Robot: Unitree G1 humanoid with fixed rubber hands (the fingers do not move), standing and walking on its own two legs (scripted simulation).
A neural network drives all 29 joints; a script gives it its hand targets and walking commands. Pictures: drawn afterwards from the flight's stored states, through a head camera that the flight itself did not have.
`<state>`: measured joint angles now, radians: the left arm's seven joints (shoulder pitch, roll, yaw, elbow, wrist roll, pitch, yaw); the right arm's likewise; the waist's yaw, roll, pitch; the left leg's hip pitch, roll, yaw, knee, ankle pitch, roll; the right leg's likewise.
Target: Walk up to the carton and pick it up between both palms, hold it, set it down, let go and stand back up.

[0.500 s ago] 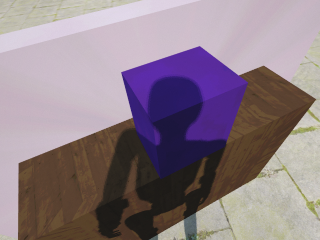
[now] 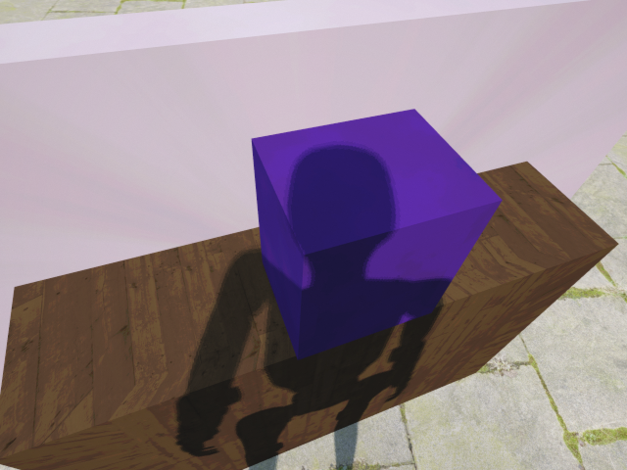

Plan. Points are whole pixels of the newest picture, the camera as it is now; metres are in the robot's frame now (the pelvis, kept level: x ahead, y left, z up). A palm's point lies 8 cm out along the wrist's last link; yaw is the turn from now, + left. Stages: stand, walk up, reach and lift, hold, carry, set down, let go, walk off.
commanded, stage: walk up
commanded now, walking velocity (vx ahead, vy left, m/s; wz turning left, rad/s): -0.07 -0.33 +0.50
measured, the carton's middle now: (354, 238) +0.41 -0.06 +0.06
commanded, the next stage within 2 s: none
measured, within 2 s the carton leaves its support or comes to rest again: neither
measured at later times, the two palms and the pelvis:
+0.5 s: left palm out of the picture +0.06 +0.08 -0.14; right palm out of the picture +0.11 -0.43 -0.14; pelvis +0.01 -0.17 -0.01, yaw +11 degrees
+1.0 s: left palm out of the picture -0.08 +0.09 -0.14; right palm out of the picture +0.08 -0.38 -0.15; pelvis -0.03 -0.17 -0.01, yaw +12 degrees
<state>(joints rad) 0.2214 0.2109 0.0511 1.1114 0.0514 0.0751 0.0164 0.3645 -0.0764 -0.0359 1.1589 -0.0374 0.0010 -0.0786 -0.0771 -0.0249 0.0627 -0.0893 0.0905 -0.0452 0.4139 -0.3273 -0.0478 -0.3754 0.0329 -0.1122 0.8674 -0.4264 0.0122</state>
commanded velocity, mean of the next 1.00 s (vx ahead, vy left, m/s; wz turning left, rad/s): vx -0.04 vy -0.07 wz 0.24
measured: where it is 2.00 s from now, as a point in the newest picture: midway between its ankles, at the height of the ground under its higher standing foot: outside the picture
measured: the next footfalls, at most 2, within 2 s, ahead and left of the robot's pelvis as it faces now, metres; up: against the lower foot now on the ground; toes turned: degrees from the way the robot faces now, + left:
right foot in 0.26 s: +0.10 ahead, -0.30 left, +0.00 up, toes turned +1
left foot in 0.64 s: +0.04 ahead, -0.09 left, +0.00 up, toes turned +16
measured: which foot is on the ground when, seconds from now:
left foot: down 0.00-0.26, up 0.28-0.62, down 0.64-1.00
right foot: up 0.00-0.24, down 0.26-0.66, up 0.68-1.00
